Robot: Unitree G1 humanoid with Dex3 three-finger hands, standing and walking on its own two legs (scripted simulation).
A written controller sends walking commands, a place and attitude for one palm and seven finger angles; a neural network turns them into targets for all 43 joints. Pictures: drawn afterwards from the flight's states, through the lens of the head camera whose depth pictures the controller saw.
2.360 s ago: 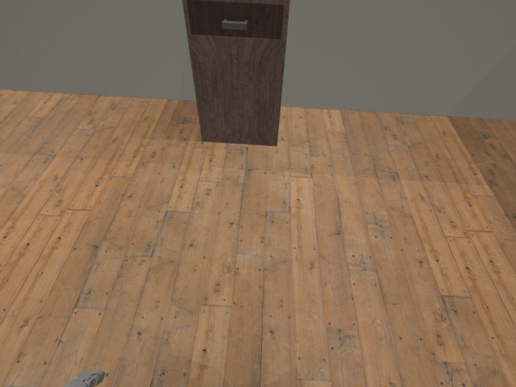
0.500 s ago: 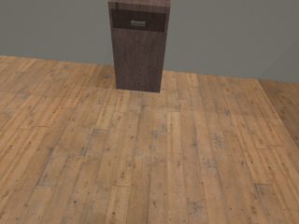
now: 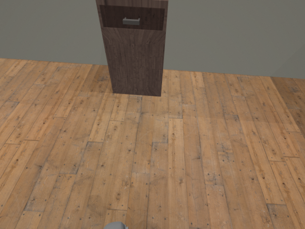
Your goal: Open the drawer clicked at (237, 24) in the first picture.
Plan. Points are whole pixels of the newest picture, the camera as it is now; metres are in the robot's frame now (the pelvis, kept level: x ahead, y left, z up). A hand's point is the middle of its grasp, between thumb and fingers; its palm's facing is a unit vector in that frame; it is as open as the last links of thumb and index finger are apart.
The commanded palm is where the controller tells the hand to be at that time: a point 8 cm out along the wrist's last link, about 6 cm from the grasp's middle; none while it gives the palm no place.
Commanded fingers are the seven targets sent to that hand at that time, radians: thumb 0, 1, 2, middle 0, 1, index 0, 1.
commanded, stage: walk to a spot facing it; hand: left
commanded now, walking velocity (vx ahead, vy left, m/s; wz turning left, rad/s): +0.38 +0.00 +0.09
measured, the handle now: (131, 20) +1.35 +0.15 -0.05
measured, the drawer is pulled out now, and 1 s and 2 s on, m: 0.00 0.00 0.00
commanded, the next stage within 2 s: turn to face it in 0.86 s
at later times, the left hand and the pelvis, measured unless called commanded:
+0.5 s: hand (89, 195) +0.25 +0.21 -0.16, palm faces +0.03 -0.99 -0.16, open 7.3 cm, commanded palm none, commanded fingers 0.00 0.90 0.90 -0.20 -0.30 -0.20 -0.30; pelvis +0.21 +0.03 +0.02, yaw +0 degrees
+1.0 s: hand (112, 149) +0.43 +0.16 -0.17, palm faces +0.16 -0.97 -0.18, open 7.3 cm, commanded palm none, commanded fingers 0.00 0.90 0.90 -0.20 -0.30 -0.20 -0.30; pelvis +0.44 -0.01 +0.01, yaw +7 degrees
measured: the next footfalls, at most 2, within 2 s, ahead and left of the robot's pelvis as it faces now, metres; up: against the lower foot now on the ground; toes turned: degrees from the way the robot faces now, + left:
left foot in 0.20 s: +0.20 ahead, +0.13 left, +0.00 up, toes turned +12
right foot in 0.66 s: +0.44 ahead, -0.13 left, +0.00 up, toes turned -10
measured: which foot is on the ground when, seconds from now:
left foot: up 0.00-0.18, down 0.20-0.66, up 0.68-1.00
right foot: down 0.00-0.20, up 0.22-0.64, down 0.66-1.00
